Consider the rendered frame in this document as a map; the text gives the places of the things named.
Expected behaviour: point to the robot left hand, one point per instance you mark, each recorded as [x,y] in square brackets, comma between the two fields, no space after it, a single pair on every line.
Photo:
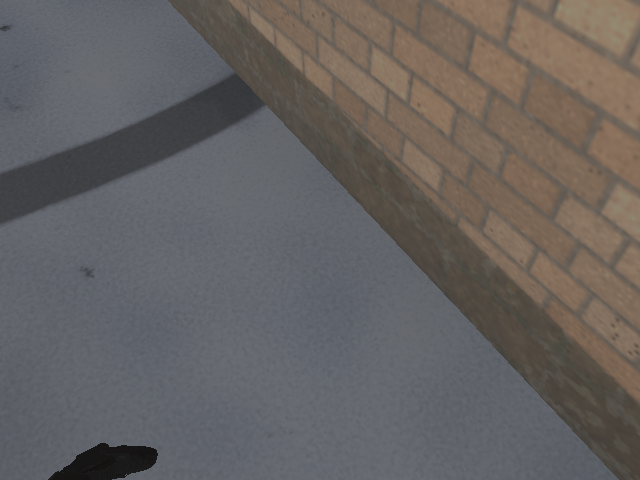
[106,463]

